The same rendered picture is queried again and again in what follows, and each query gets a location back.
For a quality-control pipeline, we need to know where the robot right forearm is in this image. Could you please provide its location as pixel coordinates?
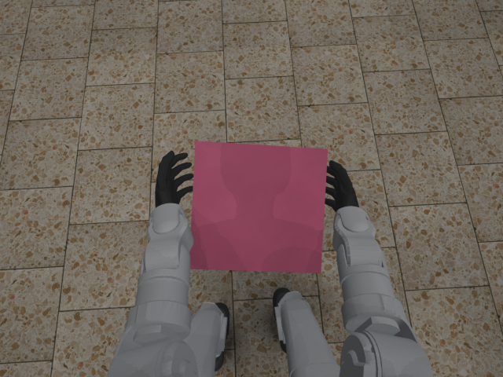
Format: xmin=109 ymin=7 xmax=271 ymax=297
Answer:
xmin=332 ymin=206 xmax=433 ymax=377

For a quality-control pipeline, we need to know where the robot left forearm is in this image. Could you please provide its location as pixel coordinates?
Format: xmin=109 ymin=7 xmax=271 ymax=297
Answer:
xmin=106 ymin=203 xmax=194 ymax=377

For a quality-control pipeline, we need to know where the robot right thigh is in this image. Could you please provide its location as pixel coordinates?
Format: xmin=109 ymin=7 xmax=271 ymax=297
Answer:
xmin=274 ymin=298 xmax=340 ymax=377

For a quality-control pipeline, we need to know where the left robot hand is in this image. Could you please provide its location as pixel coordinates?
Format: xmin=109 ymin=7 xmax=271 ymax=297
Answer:
xmin=155 ymin=151 xmax=193 ymax=207

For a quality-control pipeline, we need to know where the robot right foot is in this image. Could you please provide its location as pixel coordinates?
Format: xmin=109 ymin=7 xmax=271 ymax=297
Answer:
xmin=273 ymin=287 xmax=290 ymax=353

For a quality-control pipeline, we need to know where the robot right upper arm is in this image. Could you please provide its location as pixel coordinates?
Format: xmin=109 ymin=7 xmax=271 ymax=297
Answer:
xmin=339 ymin=330 xmax=432 ymax=377

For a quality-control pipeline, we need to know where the carton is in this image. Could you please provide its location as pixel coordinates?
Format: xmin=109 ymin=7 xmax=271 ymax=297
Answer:
xmin=189 ymin=141 xmax=328 ymax=273

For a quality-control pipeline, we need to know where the robot left upper arm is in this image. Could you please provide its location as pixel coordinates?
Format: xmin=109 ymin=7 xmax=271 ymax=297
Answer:
xmin=107 ymin=339 xmax=199 ymax=377

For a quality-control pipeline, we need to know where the right robot hand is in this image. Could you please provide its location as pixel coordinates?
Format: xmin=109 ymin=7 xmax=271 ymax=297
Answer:
xmin=325 ymin=160 xmax=359 ymax=212

